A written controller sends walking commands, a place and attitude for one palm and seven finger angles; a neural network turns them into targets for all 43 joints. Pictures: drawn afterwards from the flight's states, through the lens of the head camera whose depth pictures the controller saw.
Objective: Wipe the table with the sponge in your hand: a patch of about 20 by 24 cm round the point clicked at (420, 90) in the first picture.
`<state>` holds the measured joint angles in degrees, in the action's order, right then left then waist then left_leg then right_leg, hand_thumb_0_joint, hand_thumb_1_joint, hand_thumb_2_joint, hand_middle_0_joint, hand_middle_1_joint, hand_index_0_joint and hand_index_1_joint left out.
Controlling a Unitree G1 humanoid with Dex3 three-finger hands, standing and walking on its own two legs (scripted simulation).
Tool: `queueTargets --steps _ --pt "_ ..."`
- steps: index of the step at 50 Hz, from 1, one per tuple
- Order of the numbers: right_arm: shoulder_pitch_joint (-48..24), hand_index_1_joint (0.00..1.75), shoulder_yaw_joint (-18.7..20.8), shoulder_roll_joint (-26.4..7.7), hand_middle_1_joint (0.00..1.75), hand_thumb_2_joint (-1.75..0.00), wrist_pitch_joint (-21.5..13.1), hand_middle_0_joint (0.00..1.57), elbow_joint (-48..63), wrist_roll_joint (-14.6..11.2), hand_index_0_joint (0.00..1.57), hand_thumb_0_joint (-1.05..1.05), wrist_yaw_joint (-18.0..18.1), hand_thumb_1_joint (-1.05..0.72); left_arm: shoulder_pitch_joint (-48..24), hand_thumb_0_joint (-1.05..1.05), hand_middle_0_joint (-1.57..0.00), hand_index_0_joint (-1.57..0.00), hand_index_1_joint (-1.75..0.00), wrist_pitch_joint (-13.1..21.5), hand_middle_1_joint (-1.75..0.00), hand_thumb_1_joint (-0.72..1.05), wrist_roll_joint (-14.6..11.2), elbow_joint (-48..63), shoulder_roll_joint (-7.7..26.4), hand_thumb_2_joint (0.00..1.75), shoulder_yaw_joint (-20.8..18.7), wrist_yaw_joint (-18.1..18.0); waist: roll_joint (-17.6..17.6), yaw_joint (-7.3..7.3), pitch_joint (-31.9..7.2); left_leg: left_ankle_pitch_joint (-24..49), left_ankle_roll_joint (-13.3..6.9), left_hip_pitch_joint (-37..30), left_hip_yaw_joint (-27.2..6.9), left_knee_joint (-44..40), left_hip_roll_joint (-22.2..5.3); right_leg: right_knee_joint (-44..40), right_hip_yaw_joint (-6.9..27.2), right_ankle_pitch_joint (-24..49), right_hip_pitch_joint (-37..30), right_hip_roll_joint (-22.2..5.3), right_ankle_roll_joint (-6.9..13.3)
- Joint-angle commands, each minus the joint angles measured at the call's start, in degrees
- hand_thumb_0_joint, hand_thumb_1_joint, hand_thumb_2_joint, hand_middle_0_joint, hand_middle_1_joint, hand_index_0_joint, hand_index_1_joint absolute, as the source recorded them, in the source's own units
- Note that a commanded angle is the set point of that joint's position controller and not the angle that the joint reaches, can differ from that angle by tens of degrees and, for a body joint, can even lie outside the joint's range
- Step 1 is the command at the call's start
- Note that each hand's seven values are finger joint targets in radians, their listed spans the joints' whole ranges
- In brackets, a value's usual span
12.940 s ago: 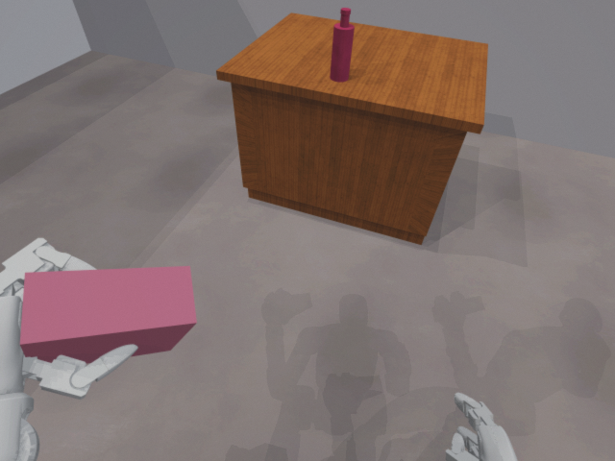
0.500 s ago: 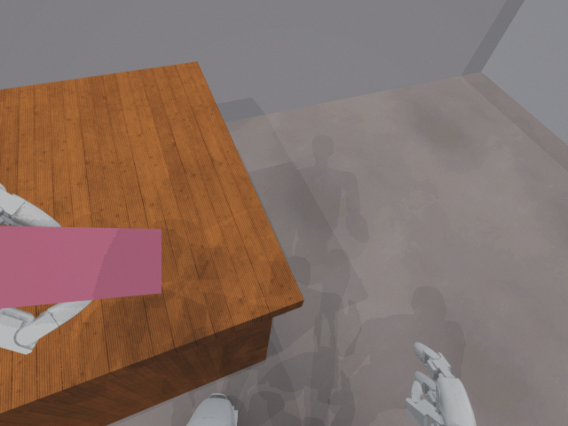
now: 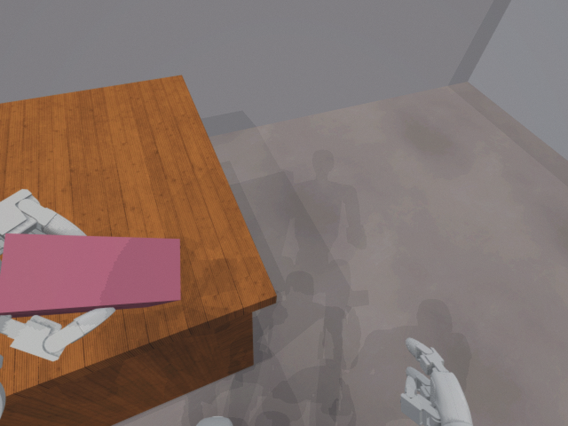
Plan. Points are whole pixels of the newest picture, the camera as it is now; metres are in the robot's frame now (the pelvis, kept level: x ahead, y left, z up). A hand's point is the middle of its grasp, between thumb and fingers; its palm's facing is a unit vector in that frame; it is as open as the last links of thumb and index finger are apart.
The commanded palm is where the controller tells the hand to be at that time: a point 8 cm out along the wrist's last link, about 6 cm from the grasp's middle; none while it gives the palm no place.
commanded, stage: come to a stop and stand still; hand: left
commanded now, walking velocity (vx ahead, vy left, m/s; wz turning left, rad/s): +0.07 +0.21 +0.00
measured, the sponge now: (118, 278) +0.23 +0.20 +0.15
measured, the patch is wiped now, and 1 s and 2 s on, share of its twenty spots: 0.00 0.00 0.00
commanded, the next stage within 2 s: look again from close up in 1.24 s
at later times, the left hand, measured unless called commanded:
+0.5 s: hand (29, 239) +0.24 +0.26 +0.20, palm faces +0.41 -0.73 -0.54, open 9.8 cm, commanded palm +0.16 +0.27 +0.19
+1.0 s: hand out of the picture +0.16 +0.30 +0.20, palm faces +0.50 -0.82 -0.30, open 9.8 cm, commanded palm +0.11 +0.31 +0.19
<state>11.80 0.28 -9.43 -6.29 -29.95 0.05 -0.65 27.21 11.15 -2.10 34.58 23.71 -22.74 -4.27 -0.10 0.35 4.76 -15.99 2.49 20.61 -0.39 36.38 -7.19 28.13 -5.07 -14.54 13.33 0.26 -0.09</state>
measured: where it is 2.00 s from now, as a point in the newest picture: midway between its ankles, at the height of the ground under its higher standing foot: outside the picture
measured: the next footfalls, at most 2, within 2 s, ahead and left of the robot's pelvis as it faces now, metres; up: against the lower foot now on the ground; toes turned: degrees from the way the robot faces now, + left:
none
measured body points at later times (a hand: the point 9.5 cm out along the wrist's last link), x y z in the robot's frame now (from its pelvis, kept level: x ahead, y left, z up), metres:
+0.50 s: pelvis +0.00 -0.01 +0.01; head +0.05 +0.01 +0.45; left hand +0.21 +0.30 +0.23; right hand +0.18 -0.25 -0.08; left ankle +0.01 +0.11 -0.73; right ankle +0.00 -0.13 -0.73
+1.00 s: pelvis -0.05 +0.03 +0.01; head -0.05 +0.07 +0.45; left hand +0.13 +0.34 +0.21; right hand +0.13 -0.18 -0.06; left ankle +0.01 +0.11 -0.73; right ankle +0.00 -0.12 -0.73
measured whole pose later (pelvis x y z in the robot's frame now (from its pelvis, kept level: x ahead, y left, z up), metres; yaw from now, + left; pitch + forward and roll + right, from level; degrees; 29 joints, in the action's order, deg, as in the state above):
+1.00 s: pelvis -0.05 +0.03 +0.01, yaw +0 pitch -3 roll -2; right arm 13.6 -2.4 -10.4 -8.5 -33.4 0.1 0.4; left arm 17.1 14.9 -0.9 24.1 20.5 -23.6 -6.2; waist 1.9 3.4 2.5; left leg -12.0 -3.3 16.2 2.4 30.7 0.5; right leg 26.1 -2.2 -11.7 12.9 -1.5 -0.9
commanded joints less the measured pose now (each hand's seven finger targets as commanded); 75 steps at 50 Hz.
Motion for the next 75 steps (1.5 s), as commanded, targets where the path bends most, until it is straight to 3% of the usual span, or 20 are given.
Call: queueTargets --steps 1,3,7,11,16,21,22,23,24,27,29,32,38,42,45,48,52,61,70,75 --pt "-1.1 0.30 3.7 -7.8 0.30 -0.90 -2.2 0.20 6.0 -1.5 0.20 0.00 1.7 -0.90 -5.2 0.00 -1.20 -1.20 -1.60 2.3 -1.60 0.10 -1.6 6.7 9.4 1.30 -7.8 -2.7 8.7 -1.78 -9.4 -9.4 -2.3 -1.4 1.4 7.5 6.7 -12.4 15.3 -6.3 2.1 -11.8 6.6" --pt "-3.2 0.30 3.1 -8.6 0.30 -0.90 -2.2 0.20 5.3 -1.6 0.20 0.00 2.4 -0.90 -3.9 0.00 -1.20 -1.20 -1.60 1.9 -1.60 0.10 -1.7 7.2 9.3 1.30 -7.4 -3.4 6.1 -1.69 -7.4 -3.4 -2.9 -3.6 -0.5 8.6 6.1 -13.5 17.0 -7.3 5.8 -15.1 9.5" --pt "-4.6 0.30 2.0 -7.9 0.30 -0.90 -3.2 0.20 4.3 -1.0 0.20 0.00 3.2 -0.90 -2.4 0.00 -1.20 -1.20 -1.60 2.9 -1.60 0.10 -1.4 6.9 8.2 1.30 -6.2 -4.4 2.1 -0.76 -8.4 5.7 -4.3 -6.5 -1.1 -11.2 4.3 -5.2 9.6 6.9 -3.9 -9.7 3.9" --pt "-5.2 0.30 2.3 -8.4 0.30 -0.90 -2.9 0.20 4.7 -1.3 0.20 0.00 3.2 -0.90 -3.1 0.00 -1.20 -1.20 -1.60 3.4 -1.60 0.10 -0.3 8.4 8.5 1.30 -5.5 -5.0 -7.7 -0.38 -11.7 25.0 -5.4 -7.6 -5.1 -8.5 0.2 -1.5 6.5 22.7 -10.3 -7.3 1.4" --pt "-3.4 0.30 3.3 -9.0 0.30 -0.90 -2.1 0.20 5.0 -1.7 0.20 0.00 2.9 -0.90 -0.1 0.00 -1.20 -1.20 -1.60 3.2 -1.60 0.10 -1.0 6.1 7.7 1.30 -5.6 -5.5 4.0 -1.02 -11.5 13.7 -3.1 -4.5 -1.8 -3.3 4.5 -4.0 11.5 25.3 -10.5 -14.0 6.0" --pt "-4.4 0.30 3.2 -9.0 0.30 -0.90 -0.7 0.20 5.9 -1.6 0.20 0.00 3.2 -0.90 3.3 0.00 -1.20 -1.20 -1.60 3.7 -1.60 0.10 -1.5 6.9 8.2 1.30 -7.3 -5.5 -0.3 -0.83 -11.6 16.1 -4.4 -7.3 -5.0 -10.2 1.2 -2.1 7.1 14.4 -7.4 -8.8 3.2" --pt "1.7 0.30 3.3 -8.6 0.30 -0.90 -4.5 0.20 3.7 1.6 0.20 0.00 3.8 -0.90 -52.1 0.00 -1.20 -1.20 -1.60 8.5 -1.60 0.10 5.0 15.1 49.7 1.30 -37.4 -4.7 10.6 4.27 -5.2 14.5 -3.4 2.7 3.7 1.5 6.2 -7.8 13.1 33.2 -4.3 -7.4 0.6" --pt "-0.1 0.30 2.7 -6.9 0.30 -0.90 -3.8 0.20 -1.4 0.3 0.20 0.00 3.9 -0.90 -44.9 0.00 -1.20 -1.20 -1.60 7.4 -1.60 0.10 1.8 -5.0 35.2 1.30 -28.0 -3.0 9.1 1.35 -7.2 4.7 -1.9 -1.0 4.3 -0.2 9.1 -6.0 14.0 39.1 -5.1 -14.8 7.9" --pt "-0.3 0.30 2.3 -6.2 0.30 -0.90 -4.3 0.20 1.3 0.2 0.20 0.00 2.7 -0.90 -26.4 0.00 -1.20 -1.20 -1.60 7.2 -1.60 0.10 0.8 -7.1 19.3 1.30 -15.8 -2.1 9.7 1.10 -9.7 5.2 -1.9 -3.3 0.6 -5.3 7.6 -2.5 17.1 45.5 -7.9 -15.6 7.7" --pt "-0.6 0.30 3.6 -10.3 0.30 -0.90 -5.4 0.20 2.8 -1.5 0.20 0.00 0.9 -0.90 -9.1 0.00 -1.20 -1.20 -1.60 6.4 -1.60 0.10 -0.9 -8.8 7.0 1.30 -4.6 -0.2 -6.0 2.77 -16.3 25.6 -4.4 -14.8 1.3 -11.3 3.7 0.9 8.7 27.7 -7.3 -7.4 0.3" --pt "-1.1 0.30 3.6 -9.9 0.30 -0.90 -5.8 0.20 4.5 -1.6 0.20 0.00 -1.1 -0.90 -5.3 0.00 -1.20 -1.20 -1.60 6.0 -1.60 0.10 -0.9 0.5 0.9 1.30 3.0 1.0 -8.9 2.45 -17.5 40.9 -6.2 -20.1 -3.4 -9.9 -1.0 5.0 5.4 16.7 -1.5 -4.4 -0.3" --pt "-3.5 0.30 3.0 -9.7 0.30 -0.90 -6.0 0.20 6.3 -1.1 0.20 0.00 -1.9 -0.90 -4.1 0.00 -1.20 -1.20 -1.60 5.4 -1.60 0.10 0.5 7.2 4.0 1.30 1.1 0.0 -5.7 2.43 -14.0 29.9 -6.3 -11.6 -5.3 -14.0 -3.1 5.9 2.9 0.2 -1.9 -2.6 0.4" --pt "-6.3 0.30 1.5 -9.2 0.30 -0.90 -4.7 0.20 7.9 -0.8 0.20 0.00 1.8 -0.90 -13.2 0.00 -1.20 -1.20 -1.60 6.1 -1.60 0.10 -0.1 10.4 15.9 1.30 -12.8 -3.1 -1.0 1.31 -11.3 4.6 -4.3 -2.6 -4.0 -15.0 1.4 -0.9 4.8 5.3 -6.9 -4.0 1.3" --pt "-4.9 0.30 1.2 -8.6 0.30 -0.90 -5.3 0.20 6.8 -0.6 0.20 0.00 2.3 -0.90 -15.7 0.00 -1.20 -1.20 -1.60 7.0 -1.60 0.10 0.2 6.1 10.3 1.30 -8.2 -2.4 -13.3 1.27 -9.0 -11.3 -5.4 1.4 -5.3 -20.8 -0.5 0.3 3.8 -1.4 -8.1 -2.3 1.4" --pt "-4.2 0.30 1.0 -8.8 0.30 -0.90 -6.0 0.20 5.9 -0.5 0.20 0.00 1.8 -0.90 -15.3 0.00 -1.20 -1.20 -1.60 7.2 -1.60 0.10 0.9 2.5 5.4 1.30 -3.4 -1.7 -11.1 1.17 -7.8 -18.4 -5.6 2.6 -4.9 -21.5 -0.1 -1.7 4.3 -3.4 -7.7 -2.1 1.5" --pt "-3.4 0.30 1.1 -9.1 0.30 -0.90 -5.8 0.20 5.4 -0.5 0.20 0.00 1.4 -0.90 -11.4 0.00 -1.20 -1.20 -1.60 5.9 -1.60 0.10 1.2 -3.4 0.7 1.30 1.8 -1.2 -3.0 0.91 -6.3 -16.5 -4.7 -1.7 -3.6 -17.6 2.4 -8.3 7.3 -8.5 -1.2 -3.2 2.0" --pt "-3.9 0.30 0.9 -9.7 0.30 -0.90 -4.9 0.20 5.2 -0.1 0.20 0.00 2.0 -0.90 -15.0 0.00 -1.20 -1.20 -1.60 5.3 -1.60 0.10 2.1 -4.8 3.0 1.30 1.8 -1.6 1.3 0.82 -3.5 -16.1 -4.2 -3.3 -3.9 -16.8 3.1 -11.0 9.1 -14.2 5.1 -3.4 2.3" --pt "-5.4 0.30 1.3 -9.4 0.30 -0.90 -5.0 0.20 6.9 -0.1 0.20 0.00 2.0 -0.90 -15.9 0.00 -1.20 -1.20 -1.60 7.3 -1.60 0.10 3.0 3.8 7.0 1.30 -3.7 -2.0 -12.0 1.61 -6.6 -26.4 -5.8 6.1 -8.2 -27.9 -0.8 0.6 3.9 -3.1 -11.0 1.2 1.2" --pt "-4.1 0.30 1.6 -9.7 0.30 -0.90 -4.9 0.20 4.5 0.2 0.20 0.00 1.9 -0.90 -13.1 0.00 -1.20 -1.20 -1.60 5.9 -1.60 0.10 2.3 -2.7 4.1 1.30 -1.1 -1.8 -0.6 0.63 -5.4 -13.5 -4.1 -5.2 -4.3 -16.8 3.4 -11.7 10.7 -10.4 1.8 -2.8 3.0" --pt "-4.8 0.30 1.3 -9.6 0.30 -0.90 -5.2 0.20 3.8 0.0 0.20 0.00 2.6 -0.90 -16.2 0.00 -1.20 -1.20 -1.60 5.7 -1.60 0.10 2.7 -2.3 4.1 1.30 -0.5 -2.3 -5.0 0.82 -6.6 -15.1 -4.5 -5.3 -8.3 -22.6 0.8 -6.9 8.5 -4.8 -0.9 -0.8 1.6"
